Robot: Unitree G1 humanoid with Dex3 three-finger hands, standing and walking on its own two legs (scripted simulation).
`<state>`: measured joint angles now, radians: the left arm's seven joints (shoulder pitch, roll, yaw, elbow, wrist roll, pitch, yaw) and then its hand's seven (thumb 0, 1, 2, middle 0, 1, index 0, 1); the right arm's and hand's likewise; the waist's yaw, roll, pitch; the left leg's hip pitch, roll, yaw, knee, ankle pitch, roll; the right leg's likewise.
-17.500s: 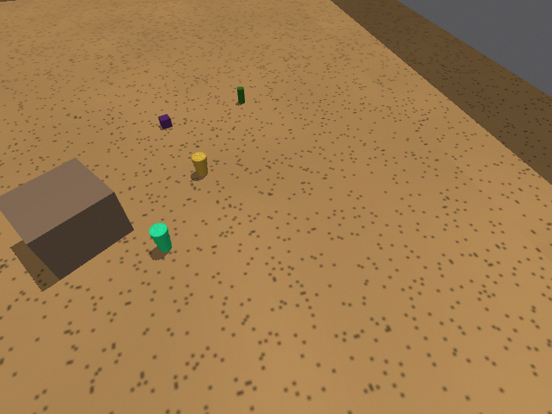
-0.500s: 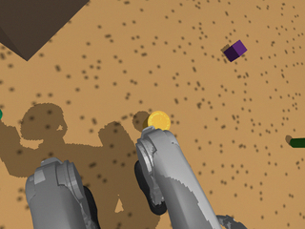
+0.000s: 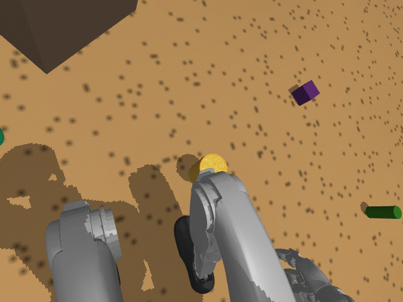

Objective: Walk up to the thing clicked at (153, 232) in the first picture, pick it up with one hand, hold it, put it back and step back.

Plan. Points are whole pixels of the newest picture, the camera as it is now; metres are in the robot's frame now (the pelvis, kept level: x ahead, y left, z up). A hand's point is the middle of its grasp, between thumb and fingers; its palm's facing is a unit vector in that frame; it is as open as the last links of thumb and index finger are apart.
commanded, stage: rest palm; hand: left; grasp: from above
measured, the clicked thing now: out of the picture +0.49 +0.34 -0.27
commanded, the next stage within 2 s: close in 1.06 s
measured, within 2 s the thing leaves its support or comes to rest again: neither
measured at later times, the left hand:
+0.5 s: hand out of the picture +0.49 +0.34 -0.21, palm faces -0.45 -0.12 -0.89, open 13.7 cm
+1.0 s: hand out of the picture +0.49 +0.35 -0.22, palm faces -0.42 -0.08 -0.90, open 13.0 cm
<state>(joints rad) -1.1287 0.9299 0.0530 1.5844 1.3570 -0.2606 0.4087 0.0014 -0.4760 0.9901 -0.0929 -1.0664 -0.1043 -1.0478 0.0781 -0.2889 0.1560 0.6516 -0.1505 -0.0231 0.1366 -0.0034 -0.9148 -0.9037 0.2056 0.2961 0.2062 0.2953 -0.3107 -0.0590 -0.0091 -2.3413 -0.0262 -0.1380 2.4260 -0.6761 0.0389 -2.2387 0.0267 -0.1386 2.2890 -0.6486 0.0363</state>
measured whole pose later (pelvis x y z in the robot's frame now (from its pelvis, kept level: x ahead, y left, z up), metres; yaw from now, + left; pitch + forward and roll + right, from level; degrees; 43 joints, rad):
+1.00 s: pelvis +0.00 +0.00 -0.02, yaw -3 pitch +30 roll -14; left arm -1.14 1.12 0.11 1.67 1.33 -0.25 0.48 0.00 -0.47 1.16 -0.12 -1.18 -0.13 -1.17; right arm 0.14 -0.33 0.28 0.62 -0.19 -0.12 0.17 0.00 -0.91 -0.91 0.21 0.30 0.21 0.30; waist -0.38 -0.11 0.12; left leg -2.35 0.00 -0.19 2.51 -0.70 0.03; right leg -2.25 0.06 -0.18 2.33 -0.63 0.04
